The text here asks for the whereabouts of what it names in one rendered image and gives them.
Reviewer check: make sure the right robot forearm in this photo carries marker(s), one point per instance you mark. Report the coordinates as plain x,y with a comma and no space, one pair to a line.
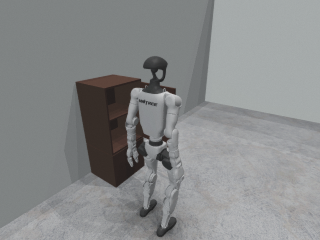
174,150

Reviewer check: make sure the right robot hand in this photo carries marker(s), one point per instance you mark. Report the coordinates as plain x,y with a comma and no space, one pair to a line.
177,175

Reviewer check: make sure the robot right shin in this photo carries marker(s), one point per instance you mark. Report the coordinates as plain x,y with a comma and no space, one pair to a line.
168,207

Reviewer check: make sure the robot right upper arm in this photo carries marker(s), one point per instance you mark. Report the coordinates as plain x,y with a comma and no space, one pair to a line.
174,104

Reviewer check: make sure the left robot hand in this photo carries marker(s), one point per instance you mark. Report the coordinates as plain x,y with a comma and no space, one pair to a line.
130,152

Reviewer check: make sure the left robot forearm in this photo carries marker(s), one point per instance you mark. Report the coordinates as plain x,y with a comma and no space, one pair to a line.
131,135

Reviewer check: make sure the robot left upper arm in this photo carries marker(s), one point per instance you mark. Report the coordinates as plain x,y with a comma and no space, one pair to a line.
133,107

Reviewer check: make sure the right robot foot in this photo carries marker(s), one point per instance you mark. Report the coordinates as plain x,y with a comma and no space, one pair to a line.
161,231

